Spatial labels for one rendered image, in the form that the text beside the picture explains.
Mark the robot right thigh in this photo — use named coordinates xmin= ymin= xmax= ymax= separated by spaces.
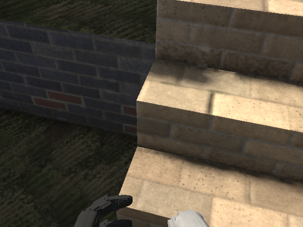
xmin=168 ymin=209 xmax=209 ymax=227

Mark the left robot hand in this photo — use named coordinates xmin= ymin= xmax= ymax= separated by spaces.
xmin=74 ymin=195 xmax=133 ymax=227

